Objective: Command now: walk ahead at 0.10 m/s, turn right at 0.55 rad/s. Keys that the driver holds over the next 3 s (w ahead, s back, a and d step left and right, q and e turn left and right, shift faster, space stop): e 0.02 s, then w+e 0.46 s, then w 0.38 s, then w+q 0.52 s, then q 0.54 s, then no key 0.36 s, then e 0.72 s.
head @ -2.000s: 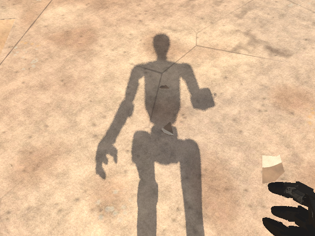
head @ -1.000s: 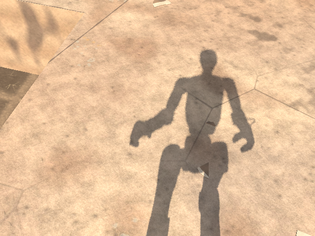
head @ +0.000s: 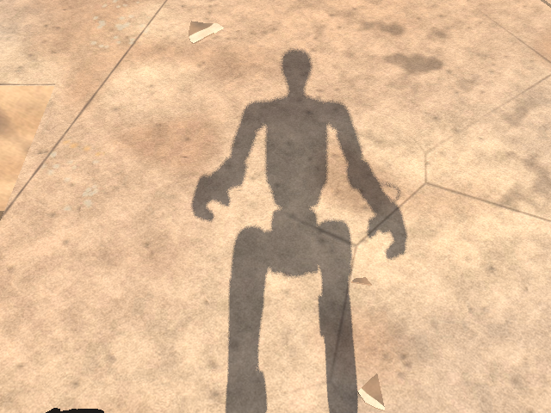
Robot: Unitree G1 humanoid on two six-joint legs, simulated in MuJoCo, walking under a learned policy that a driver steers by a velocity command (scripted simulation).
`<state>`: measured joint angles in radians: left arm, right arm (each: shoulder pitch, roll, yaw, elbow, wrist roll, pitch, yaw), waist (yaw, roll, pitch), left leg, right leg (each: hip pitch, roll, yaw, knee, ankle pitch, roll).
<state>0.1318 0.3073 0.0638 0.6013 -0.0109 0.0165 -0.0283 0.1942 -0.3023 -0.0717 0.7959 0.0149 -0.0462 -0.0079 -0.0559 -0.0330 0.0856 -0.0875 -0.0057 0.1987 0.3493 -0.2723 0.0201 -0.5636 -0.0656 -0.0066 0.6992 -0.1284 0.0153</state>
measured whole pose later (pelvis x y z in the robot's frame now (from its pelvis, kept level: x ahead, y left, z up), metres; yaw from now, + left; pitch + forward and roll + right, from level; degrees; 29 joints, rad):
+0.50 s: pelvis +0.18 +0.01 -0.01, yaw -18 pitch +1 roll +0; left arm 0.35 0.32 0.07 0.62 -0.02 -0.01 0.01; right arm 0.08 -0.31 -0.05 0.72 0.01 -0.09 0.03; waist 0.05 0.01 0.00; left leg -0.37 -0.01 -0.07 0.50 -0.17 -0.02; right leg -0.24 0.09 0.20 0.55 -0.34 -0.03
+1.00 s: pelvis +0.40 -0.09 -0.02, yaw -21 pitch +2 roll +0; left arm -0.01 0.25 0.02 0.55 -0.01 -0.09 -0.03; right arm 0.48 -0.29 -0.04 0.91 0.02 -0.05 0.00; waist -0.12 0.00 0.04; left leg 0.00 0.03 -0.03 0.52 -0.46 -0.01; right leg -0.48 0.00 -0.01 0.52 -0.06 -0.05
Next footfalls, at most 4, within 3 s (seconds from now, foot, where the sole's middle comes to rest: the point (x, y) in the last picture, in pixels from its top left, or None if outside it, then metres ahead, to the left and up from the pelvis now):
0.08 right None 0.16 -0.11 -0.78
0.50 left None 0.32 0.10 -0.78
0.98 right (386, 376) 0.50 -0.25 -0.78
1.50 left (303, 257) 0.84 -0.08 -0.78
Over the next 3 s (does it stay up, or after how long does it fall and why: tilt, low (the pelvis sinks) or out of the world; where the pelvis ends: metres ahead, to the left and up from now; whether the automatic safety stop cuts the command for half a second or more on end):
stays up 0.83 -0.22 0.01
